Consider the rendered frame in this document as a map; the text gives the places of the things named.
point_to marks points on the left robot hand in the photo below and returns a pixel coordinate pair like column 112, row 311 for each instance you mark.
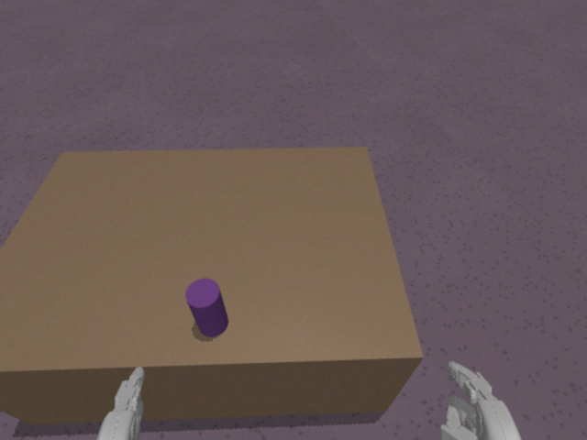
column 123, row 423

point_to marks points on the can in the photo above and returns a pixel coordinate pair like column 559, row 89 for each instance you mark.
column 205, row 301

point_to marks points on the right robot hand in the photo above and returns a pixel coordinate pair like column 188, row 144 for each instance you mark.
column 490, row 421

